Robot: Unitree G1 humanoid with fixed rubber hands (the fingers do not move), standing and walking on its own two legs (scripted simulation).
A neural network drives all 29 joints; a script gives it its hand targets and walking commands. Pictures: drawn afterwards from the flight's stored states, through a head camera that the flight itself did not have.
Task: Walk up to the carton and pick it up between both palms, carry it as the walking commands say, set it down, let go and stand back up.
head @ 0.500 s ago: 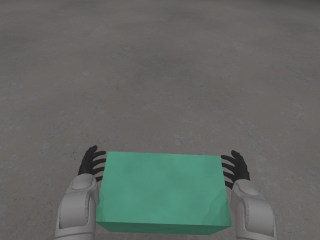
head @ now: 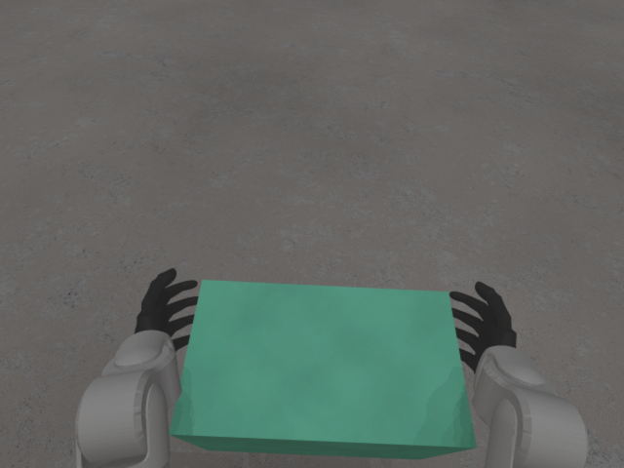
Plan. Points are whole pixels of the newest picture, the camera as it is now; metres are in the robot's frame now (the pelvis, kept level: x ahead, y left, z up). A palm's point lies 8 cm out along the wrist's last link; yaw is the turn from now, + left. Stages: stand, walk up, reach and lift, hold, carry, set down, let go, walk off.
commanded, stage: carry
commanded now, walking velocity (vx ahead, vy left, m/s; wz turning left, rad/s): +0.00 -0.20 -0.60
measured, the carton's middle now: (319, 376) +0.25 +0.00 +0.00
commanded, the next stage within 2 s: none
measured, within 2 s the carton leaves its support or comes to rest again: neither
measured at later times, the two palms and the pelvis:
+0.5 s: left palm (312, 328) +0.25 +0.02 +0.13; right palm out of the picture +0.14 -0.32 +0.16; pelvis -0.05 -0.09 +0.04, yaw -18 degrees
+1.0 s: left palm (554, 423) +0.18 -0.20 +0.11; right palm out of the picture -0.03 -0.49 +0.13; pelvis -0.13 -0.22 +0.03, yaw -36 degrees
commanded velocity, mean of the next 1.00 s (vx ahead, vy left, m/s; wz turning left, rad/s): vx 0.00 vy -0.20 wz -0.60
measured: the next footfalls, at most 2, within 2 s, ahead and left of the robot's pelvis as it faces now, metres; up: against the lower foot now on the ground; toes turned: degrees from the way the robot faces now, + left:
left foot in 0.24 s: +0.02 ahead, +0.06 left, +0.00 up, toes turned +3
right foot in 0.64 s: -0.05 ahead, -0.35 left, +0.00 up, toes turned -31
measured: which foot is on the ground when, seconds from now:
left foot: up 0.00-0.22, down 0.24-0.62, up 0.64-0.86, down 0.88-1.00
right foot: down 0.00-0.26, up 0.28-0.62, down 0.64-0.88, up 0.90-1.00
